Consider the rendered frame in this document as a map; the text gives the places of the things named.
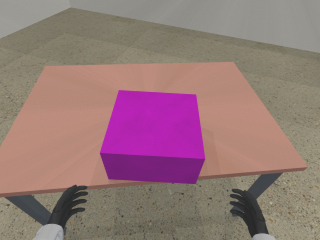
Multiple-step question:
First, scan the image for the carton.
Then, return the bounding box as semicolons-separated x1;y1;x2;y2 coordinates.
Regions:
100;90;205;184

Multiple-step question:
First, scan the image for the table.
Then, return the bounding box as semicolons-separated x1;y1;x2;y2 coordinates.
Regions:
0;62;308;236

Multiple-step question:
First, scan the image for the left robot hand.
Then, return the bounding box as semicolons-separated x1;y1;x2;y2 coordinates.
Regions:
47;184;88;229

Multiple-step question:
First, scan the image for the robot left forearm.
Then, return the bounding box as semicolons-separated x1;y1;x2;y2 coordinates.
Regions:
32;223;64;240

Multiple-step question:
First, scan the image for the right robot hand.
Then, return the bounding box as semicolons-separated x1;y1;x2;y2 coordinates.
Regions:
229;188;269;238

